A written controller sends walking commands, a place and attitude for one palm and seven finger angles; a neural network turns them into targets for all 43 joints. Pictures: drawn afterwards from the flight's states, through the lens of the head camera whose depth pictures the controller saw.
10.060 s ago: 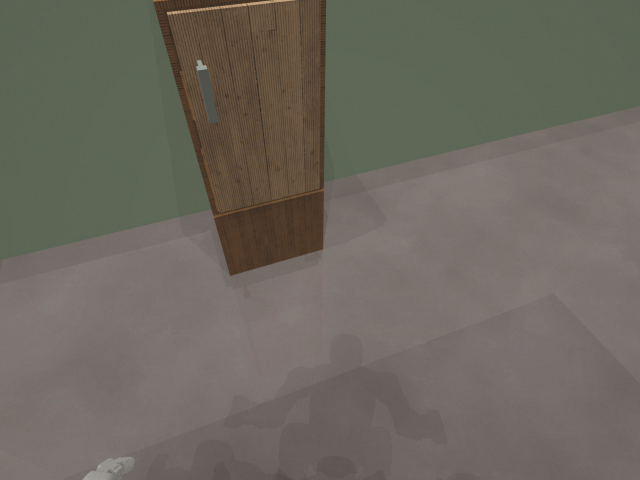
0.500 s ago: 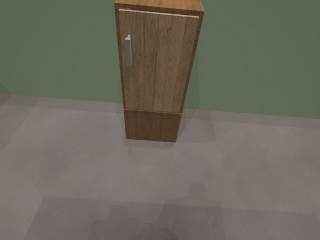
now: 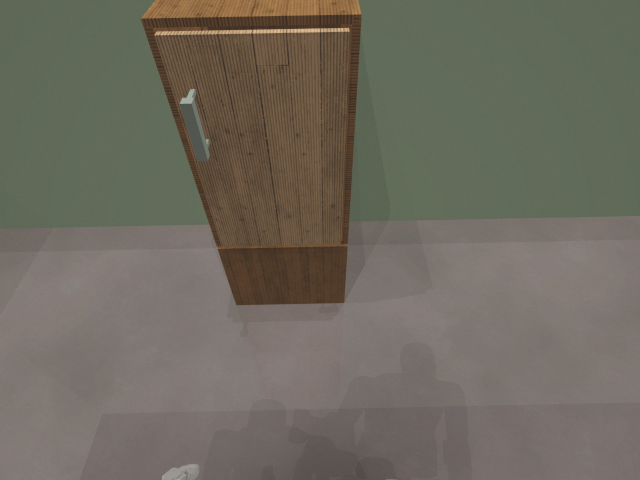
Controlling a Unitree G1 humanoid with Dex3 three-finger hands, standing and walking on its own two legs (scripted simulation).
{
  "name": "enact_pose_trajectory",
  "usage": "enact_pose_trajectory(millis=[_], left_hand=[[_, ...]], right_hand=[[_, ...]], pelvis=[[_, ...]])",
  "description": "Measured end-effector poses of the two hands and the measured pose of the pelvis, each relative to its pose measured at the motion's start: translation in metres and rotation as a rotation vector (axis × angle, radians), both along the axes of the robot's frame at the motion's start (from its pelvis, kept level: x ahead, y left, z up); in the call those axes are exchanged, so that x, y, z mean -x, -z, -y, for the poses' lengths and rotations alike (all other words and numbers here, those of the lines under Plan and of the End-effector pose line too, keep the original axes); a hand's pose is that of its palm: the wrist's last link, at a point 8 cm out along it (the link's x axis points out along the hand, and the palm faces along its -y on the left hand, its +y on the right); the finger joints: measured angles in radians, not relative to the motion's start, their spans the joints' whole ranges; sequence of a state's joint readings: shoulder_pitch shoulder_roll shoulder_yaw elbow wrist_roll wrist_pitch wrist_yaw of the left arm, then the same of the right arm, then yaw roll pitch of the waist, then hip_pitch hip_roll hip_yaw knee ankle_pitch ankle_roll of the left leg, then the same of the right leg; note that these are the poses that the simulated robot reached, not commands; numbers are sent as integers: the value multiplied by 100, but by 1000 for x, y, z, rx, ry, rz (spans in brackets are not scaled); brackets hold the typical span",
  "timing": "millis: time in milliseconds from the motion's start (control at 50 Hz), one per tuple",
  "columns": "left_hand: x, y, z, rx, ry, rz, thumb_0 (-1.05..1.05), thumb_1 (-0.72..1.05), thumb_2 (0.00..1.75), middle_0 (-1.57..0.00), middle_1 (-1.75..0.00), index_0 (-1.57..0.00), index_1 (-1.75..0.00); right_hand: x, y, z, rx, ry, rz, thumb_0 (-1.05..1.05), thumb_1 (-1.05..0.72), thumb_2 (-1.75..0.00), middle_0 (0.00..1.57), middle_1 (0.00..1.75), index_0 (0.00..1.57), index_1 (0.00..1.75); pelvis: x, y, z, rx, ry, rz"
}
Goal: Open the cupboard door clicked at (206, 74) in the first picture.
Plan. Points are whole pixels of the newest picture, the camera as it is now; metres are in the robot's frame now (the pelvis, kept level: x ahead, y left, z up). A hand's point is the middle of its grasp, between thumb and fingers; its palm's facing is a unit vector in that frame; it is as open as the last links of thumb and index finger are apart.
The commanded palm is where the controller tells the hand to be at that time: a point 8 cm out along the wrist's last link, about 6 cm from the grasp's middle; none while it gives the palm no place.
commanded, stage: take the last steps up to it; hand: left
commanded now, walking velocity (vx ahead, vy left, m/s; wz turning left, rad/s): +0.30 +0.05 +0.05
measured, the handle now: (197, 125) +0.76 +0.28 +0.03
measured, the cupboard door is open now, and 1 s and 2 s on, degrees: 0 0 0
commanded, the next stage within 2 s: come to a stop and stand still in 0.46 s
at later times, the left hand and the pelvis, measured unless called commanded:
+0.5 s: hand out of the picture +0.10 +0.22 -0.16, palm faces +0.08 -0.99 -0.14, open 7.3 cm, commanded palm none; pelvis +0.16 +0.06 +0.01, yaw -1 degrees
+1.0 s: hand (208, 370) +0.31 +0.20 -0.14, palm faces +0.02 -0.96 -0.27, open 7.3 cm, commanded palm none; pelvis +0.21 +0.02 +0.01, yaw +0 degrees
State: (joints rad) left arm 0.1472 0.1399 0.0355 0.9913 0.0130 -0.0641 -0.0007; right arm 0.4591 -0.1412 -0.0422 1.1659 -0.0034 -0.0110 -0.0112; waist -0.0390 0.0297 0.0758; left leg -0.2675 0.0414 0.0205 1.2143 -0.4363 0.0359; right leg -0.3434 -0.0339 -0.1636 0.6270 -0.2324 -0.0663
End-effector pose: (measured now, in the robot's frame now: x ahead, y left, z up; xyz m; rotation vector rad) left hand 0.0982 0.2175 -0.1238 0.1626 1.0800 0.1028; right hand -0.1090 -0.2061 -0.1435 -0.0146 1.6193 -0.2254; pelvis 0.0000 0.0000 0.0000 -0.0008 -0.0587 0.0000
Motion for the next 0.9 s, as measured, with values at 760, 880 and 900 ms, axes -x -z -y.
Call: enact_pose_trajectory(millis=[760,880,900], left_hand=[[-167,-1,-53,-55,-62,-212,0,93,89,-19,-30,-20,-30],[-204,-7,-31,-87,-26,-166,0,92,89,-20,-30,-20,-30],[-206,-8,-29,-87,-29,-158,0,92,89,-20,-30,-20,-30]], right_hand=[[-300,-5,-41,-1,-72,154,0,-91,-90,20,30,20,30],[-316,10,-23,-28,-32,128,1,-91,-90,20,30,20,30],[-321,9,-19,-24,-40,131,1,-91,-90,20,30,20,30]], pelvis=[[-225,-13,-33,-39,8,-36],[-230,-9,-17,-35,-3,-44],[-228,-10,-17,-38,-4,-45]])
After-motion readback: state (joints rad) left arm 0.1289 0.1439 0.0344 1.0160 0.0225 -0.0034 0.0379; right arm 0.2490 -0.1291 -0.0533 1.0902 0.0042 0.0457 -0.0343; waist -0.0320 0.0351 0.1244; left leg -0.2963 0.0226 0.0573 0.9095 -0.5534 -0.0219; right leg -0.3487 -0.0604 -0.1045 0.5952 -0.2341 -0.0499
